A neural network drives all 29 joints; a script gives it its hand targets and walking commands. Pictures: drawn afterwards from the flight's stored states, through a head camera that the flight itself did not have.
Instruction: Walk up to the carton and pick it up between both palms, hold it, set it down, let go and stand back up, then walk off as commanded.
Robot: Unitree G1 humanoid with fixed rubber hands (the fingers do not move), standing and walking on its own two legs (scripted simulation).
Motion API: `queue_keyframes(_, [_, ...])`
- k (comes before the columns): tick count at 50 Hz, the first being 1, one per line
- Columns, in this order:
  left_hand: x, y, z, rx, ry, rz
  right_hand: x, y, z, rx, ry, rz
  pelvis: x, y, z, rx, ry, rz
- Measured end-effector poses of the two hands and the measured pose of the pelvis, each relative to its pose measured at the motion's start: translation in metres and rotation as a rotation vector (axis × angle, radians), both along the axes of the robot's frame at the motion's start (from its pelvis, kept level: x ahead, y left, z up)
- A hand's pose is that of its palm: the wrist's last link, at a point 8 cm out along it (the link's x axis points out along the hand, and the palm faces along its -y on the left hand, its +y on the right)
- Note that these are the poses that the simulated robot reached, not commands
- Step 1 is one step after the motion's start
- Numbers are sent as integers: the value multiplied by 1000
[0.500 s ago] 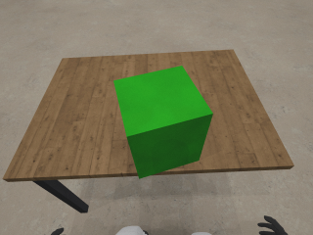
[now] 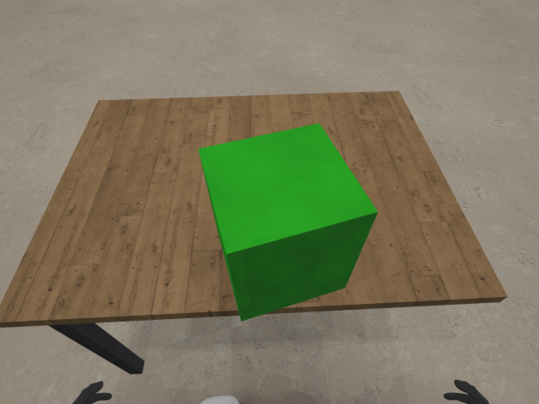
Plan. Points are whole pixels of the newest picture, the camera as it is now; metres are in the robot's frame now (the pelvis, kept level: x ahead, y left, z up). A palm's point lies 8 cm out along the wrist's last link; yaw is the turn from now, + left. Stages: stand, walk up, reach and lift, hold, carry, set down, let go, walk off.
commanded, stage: walk up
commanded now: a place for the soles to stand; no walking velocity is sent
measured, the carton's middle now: (279, 225) +0.39 -0.01 -0.01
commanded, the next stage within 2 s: reach and lift in 1.02 s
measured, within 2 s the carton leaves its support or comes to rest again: neither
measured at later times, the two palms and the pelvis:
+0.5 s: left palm out of the picture +0.11 +0.32 -0.11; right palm (456, 376) +0.16 -0.29 -0.12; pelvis +0.03 +0.01 -0.01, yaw -1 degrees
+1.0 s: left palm out of the picture +0.11 +0.32 -0.11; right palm out of the picture +0.12 -0.30 -0.14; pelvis +0.03 +0.01 -0.01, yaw -1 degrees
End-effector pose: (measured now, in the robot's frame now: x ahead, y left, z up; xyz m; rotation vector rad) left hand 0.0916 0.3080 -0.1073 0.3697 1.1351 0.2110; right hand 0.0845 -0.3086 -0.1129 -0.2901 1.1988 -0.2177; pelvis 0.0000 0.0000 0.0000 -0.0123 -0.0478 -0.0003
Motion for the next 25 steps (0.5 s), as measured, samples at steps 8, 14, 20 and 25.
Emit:
queue_keyframes(8, [1,19,0,36,39,24,22,6,-1,-1,-8,-1,21,7,-2,4,11,-3])
queue_keyframes(14, [9,21,0,46,44,30,47,16,-3,12,-36,12,32,9,-3,1,7,-5])
queue_keyframes(20, [21,21,-1,56,24,22,68,20,-5,19,-79,20,35,10,-7,9,-3,-10])
queue_keyframes(25, [23,16,-2,63,20,9,78,20,-8,29,-106,24,35,7,-10,7,-6,-14])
